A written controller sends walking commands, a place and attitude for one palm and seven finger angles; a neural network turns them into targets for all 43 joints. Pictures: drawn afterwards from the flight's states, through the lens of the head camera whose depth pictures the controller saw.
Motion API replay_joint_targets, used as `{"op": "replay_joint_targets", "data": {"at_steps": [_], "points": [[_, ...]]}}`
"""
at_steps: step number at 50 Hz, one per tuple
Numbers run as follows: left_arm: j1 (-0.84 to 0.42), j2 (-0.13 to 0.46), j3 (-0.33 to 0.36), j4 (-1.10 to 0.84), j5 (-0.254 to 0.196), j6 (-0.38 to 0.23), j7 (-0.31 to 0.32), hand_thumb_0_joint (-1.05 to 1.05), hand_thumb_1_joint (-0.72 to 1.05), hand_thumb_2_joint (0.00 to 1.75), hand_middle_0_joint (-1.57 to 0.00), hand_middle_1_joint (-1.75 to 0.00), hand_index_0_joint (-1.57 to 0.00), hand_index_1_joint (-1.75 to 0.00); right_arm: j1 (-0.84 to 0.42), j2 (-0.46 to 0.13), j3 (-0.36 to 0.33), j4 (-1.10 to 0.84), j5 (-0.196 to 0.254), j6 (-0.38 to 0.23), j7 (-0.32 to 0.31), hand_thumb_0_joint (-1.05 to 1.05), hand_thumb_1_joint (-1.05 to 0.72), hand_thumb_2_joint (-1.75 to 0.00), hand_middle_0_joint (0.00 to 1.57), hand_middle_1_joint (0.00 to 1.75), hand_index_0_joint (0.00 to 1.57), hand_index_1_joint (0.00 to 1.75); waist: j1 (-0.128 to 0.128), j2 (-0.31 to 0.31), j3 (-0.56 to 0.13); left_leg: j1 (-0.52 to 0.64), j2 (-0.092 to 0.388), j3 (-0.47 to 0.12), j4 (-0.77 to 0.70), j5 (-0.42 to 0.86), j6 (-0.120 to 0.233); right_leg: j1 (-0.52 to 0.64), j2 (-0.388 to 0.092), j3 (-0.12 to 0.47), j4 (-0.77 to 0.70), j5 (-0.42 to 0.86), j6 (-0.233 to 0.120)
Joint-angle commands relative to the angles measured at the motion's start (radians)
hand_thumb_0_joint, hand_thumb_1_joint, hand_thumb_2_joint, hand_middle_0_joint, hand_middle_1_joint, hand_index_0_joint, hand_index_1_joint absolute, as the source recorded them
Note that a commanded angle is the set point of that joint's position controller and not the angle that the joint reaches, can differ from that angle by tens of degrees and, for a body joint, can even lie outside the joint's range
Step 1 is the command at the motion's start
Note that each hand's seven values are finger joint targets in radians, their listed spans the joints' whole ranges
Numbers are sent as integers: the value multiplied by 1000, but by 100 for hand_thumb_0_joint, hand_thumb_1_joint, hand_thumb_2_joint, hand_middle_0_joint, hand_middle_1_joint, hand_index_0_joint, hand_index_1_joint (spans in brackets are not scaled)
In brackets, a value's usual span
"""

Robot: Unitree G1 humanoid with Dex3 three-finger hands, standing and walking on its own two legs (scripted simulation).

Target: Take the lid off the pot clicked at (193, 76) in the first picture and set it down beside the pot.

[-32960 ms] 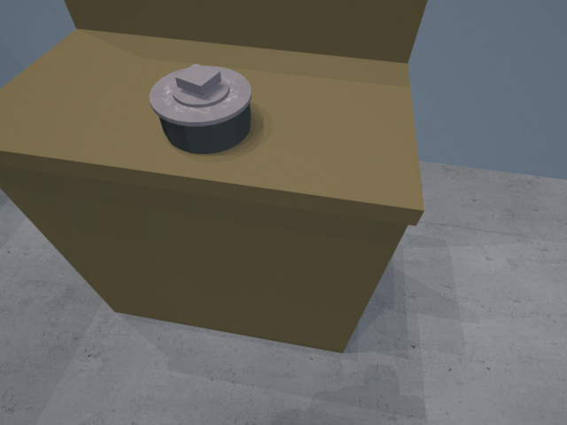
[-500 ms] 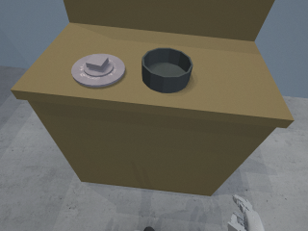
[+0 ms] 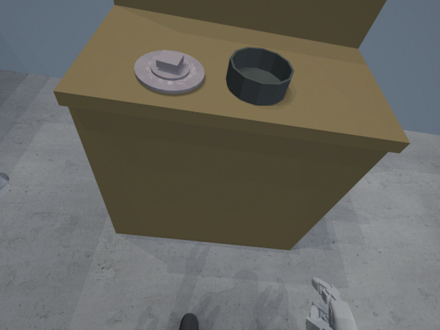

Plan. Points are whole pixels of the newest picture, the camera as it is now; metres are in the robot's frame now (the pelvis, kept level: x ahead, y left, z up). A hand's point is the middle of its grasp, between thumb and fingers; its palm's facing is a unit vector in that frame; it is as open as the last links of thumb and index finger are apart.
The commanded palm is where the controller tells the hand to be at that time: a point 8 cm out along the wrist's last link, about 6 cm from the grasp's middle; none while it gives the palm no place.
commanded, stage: step back with the hand held close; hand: left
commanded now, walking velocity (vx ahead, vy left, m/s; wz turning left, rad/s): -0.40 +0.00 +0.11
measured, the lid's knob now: (170, 60) +0.68 +0.19 +0.09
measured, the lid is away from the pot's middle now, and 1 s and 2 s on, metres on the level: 0.23 0.23 0.23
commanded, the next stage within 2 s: stop stepping back and stand still in 0.02 s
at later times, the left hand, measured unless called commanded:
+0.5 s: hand out of the picture +0.03 +0.26 +0.29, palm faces +0.46 -0.68 -0.56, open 7.5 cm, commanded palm -0.03 +0.34 +0.28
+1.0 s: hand out of the picture +0.04 +0.32 +0.16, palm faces +0.34 -0.80 -0.50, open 7.4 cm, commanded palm none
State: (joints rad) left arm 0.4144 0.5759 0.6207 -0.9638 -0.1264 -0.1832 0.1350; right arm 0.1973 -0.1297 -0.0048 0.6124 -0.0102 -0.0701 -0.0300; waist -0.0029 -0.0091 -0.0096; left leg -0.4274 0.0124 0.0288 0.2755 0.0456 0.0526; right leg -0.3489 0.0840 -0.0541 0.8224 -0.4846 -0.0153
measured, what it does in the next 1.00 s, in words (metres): walks backwards: right foot, then left foot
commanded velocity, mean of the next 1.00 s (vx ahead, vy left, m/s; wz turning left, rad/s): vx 0.13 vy -0.07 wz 0.01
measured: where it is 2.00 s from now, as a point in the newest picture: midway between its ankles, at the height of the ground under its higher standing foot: outside the picture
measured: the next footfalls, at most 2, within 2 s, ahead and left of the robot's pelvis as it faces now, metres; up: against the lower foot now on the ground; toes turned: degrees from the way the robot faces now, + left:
right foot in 0.10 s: -0.09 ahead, -0.14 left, +0.00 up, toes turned -5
left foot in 0.22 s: +0.01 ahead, +0.15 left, +0.00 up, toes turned -3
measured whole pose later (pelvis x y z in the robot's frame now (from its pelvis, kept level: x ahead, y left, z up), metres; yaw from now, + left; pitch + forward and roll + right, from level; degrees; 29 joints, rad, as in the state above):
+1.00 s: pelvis -0.15 +0.10 -0.03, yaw +7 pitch +2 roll +0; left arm 0.39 0.43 0.25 -0.49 0.01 -0.16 0.05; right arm 0.22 -0.23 -0.02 0.70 0.00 -0.09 0.01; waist 0.00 0.03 -0.07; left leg -0.42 0.07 0.05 0.82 -0.46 -0.03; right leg -0.32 -0.03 -0.11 0.68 -0.39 -0.02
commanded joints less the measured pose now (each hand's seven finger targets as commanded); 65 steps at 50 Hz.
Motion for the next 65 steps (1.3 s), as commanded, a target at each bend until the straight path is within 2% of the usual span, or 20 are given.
{"op": "replay_joint_targets", "data": {"at_steps": [1,3,5,6,7,8,11,17,22,24,26,29,34,36,42,45,46,53,60,65], "points": [[-106,186,131,51,-32,-77,41,0,90,90,-20,-30,-20,-30,-85,-160,-80,-85,-14,-71,-20,0,-90,-90,20,30,20,30,41,280,-271,102,39,-3,-19,-370,-332,247,8,-107,-528,-51,-99],[-140,164,50,43,-12,-121,35,0,90,90,-20,-30,-20,-30,-35,-152,-78,-46,31,-51,-28,0,-90,-90,20,30,20,30,5,-219,-229,249,-50,-100,927,-624,-216,-116,-446,193,-629,363,-240],[-253,245,137,10,-6,-115,24,0,90,90,-20,-30,-20,-30,-65,-140,-25,-84,21,-63,-17,0,-90,-90,20,30,20,30,-21,-115,-155,-77,-19,-172,1214,-718,-121,-53,-548,147,-462,862,-254],[-244,-161,-421,976,126,54,-102,0,90,90,-20,-30,-20,-30,7,-318,-95,125,31,-62,-13,0,-90,-90,20,30,20,30,-217,-56,-51,-83,151,-264,1158,-720,-65,-169,-585,114,-409,961,-34],[-618,130,25,-45,-6,-37,-70,0,90,90,-20,-30,-20,-30,-98,-129,-69,-121,56,-51,19,0,-90,-90,20,30,20,30,-44,-174,-30,94,-17,-75,849,-581,-100,-84,-327,-60,-384,831,-96],[-571,230,106,124,18,-51,-45,0,90,90,-20,-30,-20,-30,-111,-235,-66,-106,32,-48,-29,0,-90,-90,20,30,20,30,-53,-305,57,47,60,-114,486,-466,-73,-46,-326,27,-227,851,-88],[-387,111,1,-5,21,-39,-27,0,90,90,-20,-30,-20,-30,-119,-214,-50,-193,21,-40,-22,0,-90,-90,20,30,20,30,-31,433,-36,162,287,-529,69,255,50,-192,-18,115,361,-160,13],[-190,234,143,-302,14,-24,7,0,90,90,-20,-30,-20,-30,-179,-173,-56,-183,16,-57,30,0,-90,-90,20,30,20,30,22,386,-150,-16,182,-371,-189,-839,-101,28,-28,17,138,62,15],[96,189,153,-138,18,-5,38,0,90,90,-20,-30,-20,-30,-110,-133,-45,-155,14,-4,7,0,-90,-90,20,30,20,30,14,222,-233,-154,71,-91,110,-750,-61,453,3,-60,-362,-31,-72],[-4,208,175,81,33,4,29,0,90,90,-20,-30,-20,-30,-75,-136,-62,-104,41,32,0,0,-90,-90,20,30,20,30,2,-205,-199,-210,-13,37,824,-529,-77,299,-352,348,-570,30,-234],[-255,266,211,205,29,-6,21,0,90,90,-20,-30,-20,-30,-42,-187,-69,-85,33,27,-18,0,-90,-90,20,30,20,30,-59,-110,-121,-224,11,-53,1098,-451,-80,69,-384,291,-607,303,-222],[-343,140,80,407,17,14,17,0,90,90,-20,-30,-20,-30,-86,-223,-89,-105,66,10,-33,0,-90,-90,20,30,20,30,-36,-241,58,-169,88,-79,821,-489,-55,-65,-385,420,-673,-248,-189],[-373,-21,-161,425,36,33,8,0,90,90,-20,-30,-20,-30,-94,-195,-34,-109,50,-20,-63,0,-90,-90,20,30,20,30,-33,15,90,211,23,58,212,-501,-8,-69,-252,117,-444,-79,-94],[-354,-56,-213,235,26,16,5,0,90,90,-20,-30,-20,-30,-104,-222,-42,-169,52,-35,-55,0,-90,-90,20,30,20,30,-21,161,55,290,199,-243,89,-517,85,-127,-122,15,-217,71,-6],[-97,245,81,-303,34,-32,32,0,90,90,-20,-30,-20,-30,-158,-193,-24,-198,37,-54,-15,0,-90,-90,20,30,20,30,30,313,-10,-25,192,-127,14,-625,19,168,-96,5,-225,144,19],[45,176,83,-264,28,-20,62,0,90,90,-20,-30,-20,-30,-124,-154,-34,-162,40,-36,-9,0,-90,-90,20,30,20,30,24,50,-92,0,59,21,383,-425,-41,223,-186,222,-416,168,-62],[79,-306,-541,976,138,134,-89,0,90,90,-20,-30,-20,-30,-44,-282,-93,28,37,-89,40,0,-90,-90,20,30,20,30,-64,-64,-58,-43,69,68,608,-430,-82,78,-410,216,-303,507,-82],[-139,-186,-541,1256,161,183,-123,0,90,90,-20,-30,-20,-30,69,-272,-64,36,-6,57,61,0,-90,-90,20,30,20,30,-60,-379,56,65,62,8,411,-261,-31,-36,-289,75,-225,454,-45],[-233,-249,-577,1669,126,191,-110,0,90,90,-20,-30,-20,-30,155,-296,-51,179,-34,68,2,0,-90,-90,20,30,20,30,-66,301,-9,416,291,-184,201,735,128,-153,-120,57,110,-53,34],[-117,-219,-561,1895,125,178,-123,0,90,90,-20,-30,-20,-30,97,-228,-57,221,-10,89,-14,0,-90,-90,20,30,20,30,-21,175,-164,302,147,1,347,247,-10,236,-153,91,-306,619,8]]}}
